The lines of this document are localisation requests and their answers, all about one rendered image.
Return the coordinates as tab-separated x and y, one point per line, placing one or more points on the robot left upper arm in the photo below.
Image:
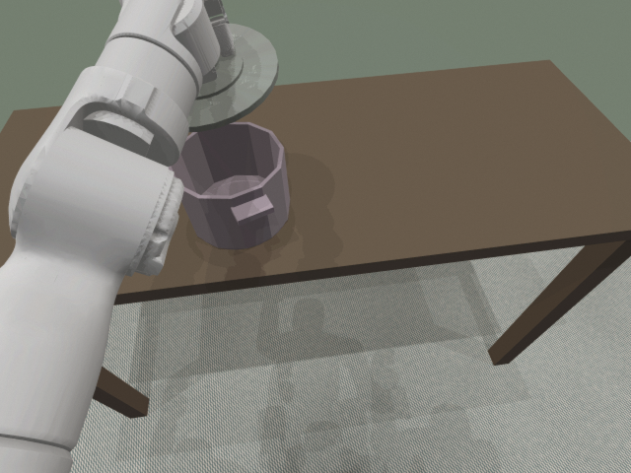
95	213

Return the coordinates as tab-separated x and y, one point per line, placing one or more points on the robot left hand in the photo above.
222	31

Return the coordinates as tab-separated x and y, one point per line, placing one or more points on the pot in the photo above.
236	192

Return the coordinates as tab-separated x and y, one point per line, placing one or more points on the table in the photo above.
400	171

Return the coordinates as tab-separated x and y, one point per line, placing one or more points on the lid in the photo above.
244	80

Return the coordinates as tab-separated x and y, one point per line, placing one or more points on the robot left forearm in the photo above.
139	94

